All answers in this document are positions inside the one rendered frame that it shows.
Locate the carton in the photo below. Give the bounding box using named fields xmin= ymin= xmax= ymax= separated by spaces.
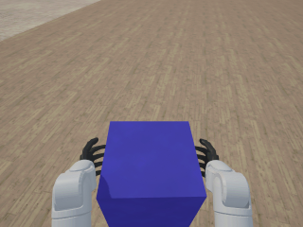
xmin=96 ymin=121 xmax=207 ymax=227

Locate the robot left hand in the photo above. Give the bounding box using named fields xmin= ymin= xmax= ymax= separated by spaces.
xmin=80 ymin=137 xmax=106 ymax=176

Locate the robot right forearm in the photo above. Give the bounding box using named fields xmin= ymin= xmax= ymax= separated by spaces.
xmin=205 ymin=160 xmax=254 ymax=227

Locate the robot left forearm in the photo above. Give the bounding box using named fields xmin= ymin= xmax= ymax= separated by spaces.
xmin=51 ymin=159 xmax=97 ymax=227

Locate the robot right hand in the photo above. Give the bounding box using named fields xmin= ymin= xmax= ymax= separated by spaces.
xmin=195 ymin=138 xmax=220 ymax=178

